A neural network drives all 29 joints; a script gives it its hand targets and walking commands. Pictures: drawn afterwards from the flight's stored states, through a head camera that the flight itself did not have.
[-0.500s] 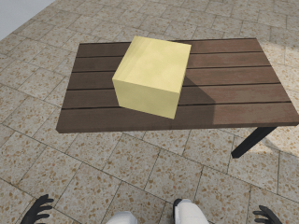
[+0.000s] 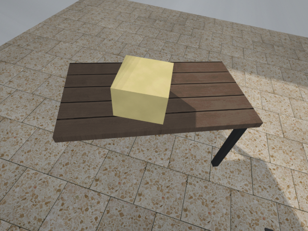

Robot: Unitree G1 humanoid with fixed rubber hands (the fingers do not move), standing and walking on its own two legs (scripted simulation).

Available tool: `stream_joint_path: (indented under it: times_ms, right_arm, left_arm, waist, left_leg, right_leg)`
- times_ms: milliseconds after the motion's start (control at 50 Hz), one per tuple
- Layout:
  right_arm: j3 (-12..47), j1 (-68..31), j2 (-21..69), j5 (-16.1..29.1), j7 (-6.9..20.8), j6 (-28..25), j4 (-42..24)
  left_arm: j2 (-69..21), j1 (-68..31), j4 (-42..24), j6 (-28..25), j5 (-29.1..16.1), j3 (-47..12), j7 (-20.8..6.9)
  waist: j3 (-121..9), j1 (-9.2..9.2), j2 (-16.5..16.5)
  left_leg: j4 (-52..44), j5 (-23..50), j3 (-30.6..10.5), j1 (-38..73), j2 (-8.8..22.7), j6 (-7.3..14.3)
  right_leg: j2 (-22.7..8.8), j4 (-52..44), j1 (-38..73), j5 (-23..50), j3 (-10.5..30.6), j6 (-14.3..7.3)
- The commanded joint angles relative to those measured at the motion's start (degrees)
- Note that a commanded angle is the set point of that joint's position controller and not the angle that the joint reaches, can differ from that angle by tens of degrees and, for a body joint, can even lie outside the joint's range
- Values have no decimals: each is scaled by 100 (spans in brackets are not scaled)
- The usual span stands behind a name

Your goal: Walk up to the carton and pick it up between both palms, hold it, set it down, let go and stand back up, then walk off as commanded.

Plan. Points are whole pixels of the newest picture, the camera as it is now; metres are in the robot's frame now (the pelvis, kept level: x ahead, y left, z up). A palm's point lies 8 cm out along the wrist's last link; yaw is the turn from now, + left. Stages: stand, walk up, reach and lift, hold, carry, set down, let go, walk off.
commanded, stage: walk off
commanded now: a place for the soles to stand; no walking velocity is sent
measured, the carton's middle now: (144, 88) +0.76 +0.05 -0.14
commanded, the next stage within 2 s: stand in 1.24 s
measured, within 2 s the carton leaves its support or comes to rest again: neither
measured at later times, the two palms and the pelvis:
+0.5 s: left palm out of the picture +0.12 +0.30 -0.12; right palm out of the picture +0.11 -0.31 -0.10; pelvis +0.05 -0.01 +0.00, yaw +4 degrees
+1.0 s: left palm out of the picture +0.12 +0.30 -0.12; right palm (265, 229) +0.17 -0.32 -0.12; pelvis +0.05 -0.03 -0.02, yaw +5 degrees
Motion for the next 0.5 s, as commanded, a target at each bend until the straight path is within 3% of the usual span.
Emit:
stream_joint_path:
  times_ms: [0, 20, 40, 60, 80, 100, 120, 140, 160, 180, 200, 220, 260, 280, 300, 320, 340, 360, 380, 400, 420, 440, 460, 480]
  right_arm:
    - [-490, -235, -1663, 32, -91, 5, -200]
    - [-395, -460, -1491, 14, -79, 38, -275]
    - [-289, -457, -1053, 69, -68, 27, -294]
    - [-199, -755, -922, 210, -139, 8, -377]
    - [-301, -743, -1163, 192, -148, 13, -270]
    - [-309, -364, -1269, 265, -105, -22, -71]
    - [-313, -69, -1252, 302, -78, -47, -59]
    - [-326, 109, -1265, 321, -71, -85, 37]
    - [-284, 41, -1185, 216, -17, -114, -59]
    - [-267, 92, -1222, 169, 4, -104, -54]
    - [-254, 5, -1131, 174, 10, -96, -78]
    - [-245, -10, -1095, 162, 8, -83, -28]
    - [-205, 293, -1008, 198, -29, -121, 35]
    - [-192, 264, -942, 171, -36, -163, 93]
    - [-221, 387, -905, 137, -66, -155, 150]
    - [-209, 477, -1032, 130, -136, -180, 200]
    - [-263, 691, -1270, 40, -158, -248, 257]
    - [-389, 613, -1893, 41, -169, -277, 199]
    - [-409, 366, -2055, 129, -159, -357, 215]
    - [-369, 569, -1905, 126, -162, -347, 310]
    - [-297, 524, -1671, 134, -188, -350, 221]
    - [-241, 360, -1559, 99, -223, -365, 188]
    - [-271, 464, -1508, 150, -228, -397, 268]
    - [-210, 373, -1374, 169, -218, -390, 248]
  left_arm:
    - [707, 597, -152, -184, 53, 266, -11]
    - [778, 949, -109, -189, 79, 302, 57]
    - [1142, 968, -246, -225, 133, 368, 55]
    - [1361, 593, -313, -182, 37, 298, 51]
    - [1357, 245, -559, -160, 32, 291, 77]
    - [1178, -133, -688, -172, -9, 194, 97]
    - [1067, -502, -823, -232, 12, 213, 119]
    - [991, -694, -800, -235, -18, 196, 105]
    - [976, -589, -861, -247, 0, 218, 92]
    - [1007, -441, -807, -241, -18, 235, 73]
    - [1027, -438, -808, -224, -8, 208, 77]
    - [1023, -449, -877, -189, -36, 201, 74]
    - [1084, -734, -873, -181, -36, 191, 57]
    - [915, -715, -889, -149, -57, 141, 48]
    - [895, -866, -948, -129, -60, 112, 61]
    - [839, -864, -939, -95, -56, 63, 59]
    - [548, -559, -946, -75, -50, -25, 43]
    - [258, -403, -1039, -82, -11, -69, 64]
    - [546, -274, -1007, -111, 22, -24, 128]
    - [757, -508, -833, -149, -10, 24, 114]
    - [789, -470, -716, -158, -71, 8, 102]
    - [716, -378, -571, -161, -129, -53, 85]
    - [681, -306, -698, -142, -89, -12, 52]
    - [582, -322, -716, -146, -125, -32, 85]
  waist:
    - [-298, 165, 1299]
    - [-236, 365, 986]
    - [-249, 373, 159]
    - [-70, 426, -1192]
    - [659, 357, -706]
    - [727, 100, -485]
    - [802, -94, -399]
    - [767, -188, -768]
    - [433, -44, -863]
    - [315, 13, -795]
    - [222, 42, -948]
    - [392, 82, -983]
    - [402, -120, -959]
    - [367, -111, -823]
    - [331, -241, -765]
    - [261, -347, -280]
    - [-234, -342, 690]
    - [24, -197, 1457]
    - [150, -61, 1288]
    - [-18, -81, 996]
    - [-9, -40, 731]
    - [-145, -34, 676]
    - [-170, -83, 729]
    - [-241, -61, 1022]
  left_leg:
    - [-1277, -1896, -846, -268, 439, 268]
    - [-692, -1963, -528, -1061, 85, 50]
    - [456, -1482, 101, -1999, -549, -256]
    - [1922, -1642, -34, -2016, -749, 113]
    - [2466, -1503, -760, -1781, -557, 163]
    - [2705, -1366, -703, -1533, -517, 105]
    - [2739, -1216, -673, -1601, -451, 124]
    - [2405, -1061, -449, -1604, -407, 77]
    - [1930, -963, -268, -1452, -421, 38]
    - [1724, -908, -148, -1178, -478, 11]
    - [1468, -767, -186, -880, -440, -1]
    - [1329, -736, -193, -587, -405, 3]
    - [471, -452, -377, -182, -211, 71]
    - [144, -183, -263, 5, -310, 43]
    - [-68, -1, -199, 518, -369, 99]
    - [-420, -449, -473, 973, -306, 171]
    - [-1118, -983, -1613, 1390, 261, 294]
    - [-1564, -1138, -3708, 1088, 1536, 825]
    - [-1466, -281, -4206, 668, 2030, 1463]
    - [-1156, 840, -3477, 734, 1744, 1500]
    - [-792, 1972, -2980, 820, 1517, 1207]
    - [-618, 2346, -2476, 988, 1363, 1003]
    - [-498, 2707, -2129, 927, 1273, 1090]
    - [-449, 3013, -1840, 856, 1176, 1089]
  right_leg:
    - [212, -1444, 716, 607, -692, -269]
    - [101, -1683, 1414, 482, -388, -299]
    - [-740, -2281, 2140, -485, 833, -557]
    - [-1784, -2459, 975, -1357, 2212, -1030]
    - [-2039, -2681, -254, -1631, 2545, -1241]
    - [-2015, -2686, -484, -1431, 2188, -1345]
    - [-1849, -2476, -338, -757, 1717, -1286]
    - [-1544, -2244, 63, -205, 1045, -1063]
    - [-1300, -2025, 342, -89, 808, -905]
    - [-1217, -1973, 223, -165, 803, -823]
    - [-1137, -1886, 92, -85, 584, -796]
    - [-1309, -1915, -312, -365, 833, -835]
    - [-1422, -1430, -451, 209, 664, -811]
    - [-1154, -1270, -432, 374, 403, -690]
    - [-1155, -946, -732, 679, 391, -714]
    - [-1202, -176, -1015, 1517, 455, -730]
    - [-690, 1258, -1337, 1480, 88, -484]
    - [183, 2166, -2126, -219, -306, -203]
    - [-69, 2395, -1815, -510, 288, -196]
    - [-103, 2641, -1712, -534, 360, -206]
    - [-175, 2479, -1743, -446, 541, -185]
    - [-241, 2318, -1862, -252, 473, -168]
    - [-279, 2231, -1812, -161, 287, -156]
    - [-279, 1835, -1524, -135, 250, -95]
